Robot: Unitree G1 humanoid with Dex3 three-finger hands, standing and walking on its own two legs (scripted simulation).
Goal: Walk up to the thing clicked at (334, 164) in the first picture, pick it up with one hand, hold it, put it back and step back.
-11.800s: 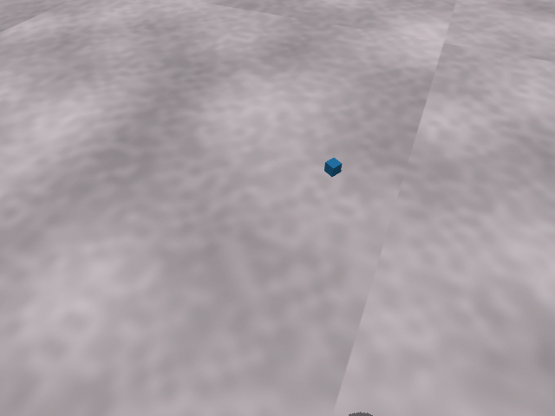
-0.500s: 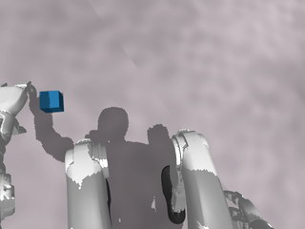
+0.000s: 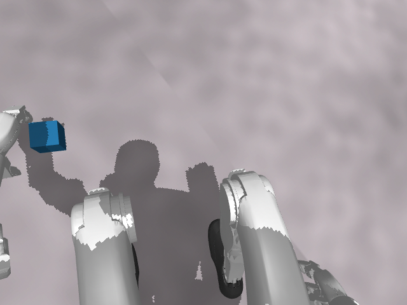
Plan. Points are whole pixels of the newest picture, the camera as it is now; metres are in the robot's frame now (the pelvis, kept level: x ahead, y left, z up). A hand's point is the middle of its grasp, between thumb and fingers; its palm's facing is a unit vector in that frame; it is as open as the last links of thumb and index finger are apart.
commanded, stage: rise first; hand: left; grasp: from above
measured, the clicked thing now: (48, 137) +0.48 +0.32 -0.30
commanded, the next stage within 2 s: approach in 1.70 s
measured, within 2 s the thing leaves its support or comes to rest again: neither
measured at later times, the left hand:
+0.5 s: hand (6, 143) +0.43 +0.35 -0.17, palm faces -0.45 -0.08 -0.89, open 11.6 cm
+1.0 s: hand (1, 142) +0.43 +0.35 -0.16, palm faces -0.46 -0.07 -0.89, open 11.4 cm
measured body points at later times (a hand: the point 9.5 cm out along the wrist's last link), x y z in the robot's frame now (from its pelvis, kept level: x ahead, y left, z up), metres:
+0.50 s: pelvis +0.00 +0.00 +0.00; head +0.24 +0.09 +0.37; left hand +0.45 +0.35 -0.12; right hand +0.08 -0.27 -0.11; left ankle +0.08 +0.13 -0.29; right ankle +0.10 -0.13 -0.29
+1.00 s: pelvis +0.00 +0.01 +0.00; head +0.23 +0.09 +0.38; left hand +0.45 +0.35 -0.11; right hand +0.08 -0.27 -0.11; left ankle +0.08 +0.13 -0.29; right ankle +0.10 -0.13 -0.29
